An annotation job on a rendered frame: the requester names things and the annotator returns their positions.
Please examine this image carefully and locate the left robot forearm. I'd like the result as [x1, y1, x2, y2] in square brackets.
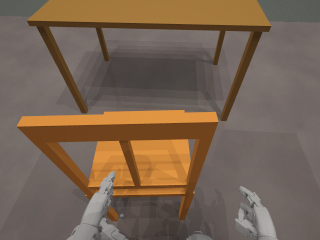
[67, 224, 99, 240]

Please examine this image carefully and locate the robot left hand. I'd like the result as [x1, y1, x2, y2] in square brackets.
[80, 171, 128, 240]

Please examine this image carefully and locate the chair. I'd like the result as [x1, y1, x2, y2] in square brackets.
[16, 110, 219, 222]

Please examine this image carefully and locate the table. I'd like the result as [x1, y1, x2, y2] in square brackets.
[27, 0, 271, 121]

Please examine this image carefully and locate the robot right hand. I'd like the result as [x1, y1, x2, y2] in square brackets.
[235, 186, 277, 240]

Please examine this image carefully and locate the right robot shin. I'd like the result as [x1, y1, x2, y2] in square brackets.
[193, 231, 203, 235]

